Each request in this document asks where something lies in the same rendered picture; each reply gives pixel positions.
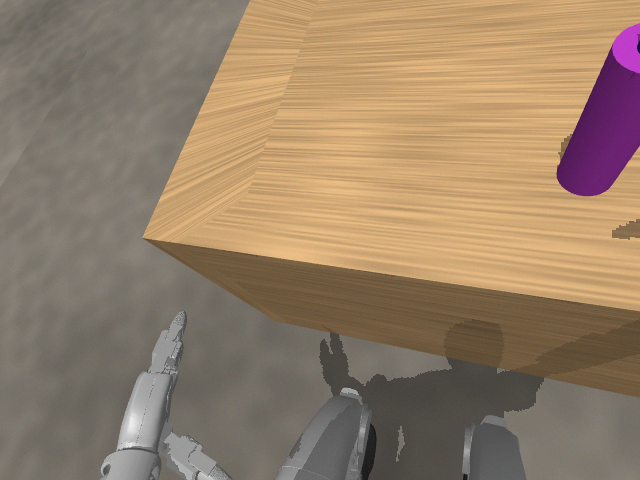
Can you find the bottle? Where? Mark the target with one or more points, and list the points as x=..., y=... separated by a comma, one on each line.
x=608, y=132

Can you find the left robot hand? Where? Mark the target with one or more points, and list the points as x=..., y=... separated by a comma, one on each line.
x=145, y=423

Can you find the left robot foot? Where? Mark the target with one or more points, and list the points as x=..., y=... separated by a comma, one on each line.
x=369, y=454

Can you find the left robot arm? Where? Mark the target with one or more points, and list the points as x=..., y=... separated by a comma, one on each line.
x=131, y=464

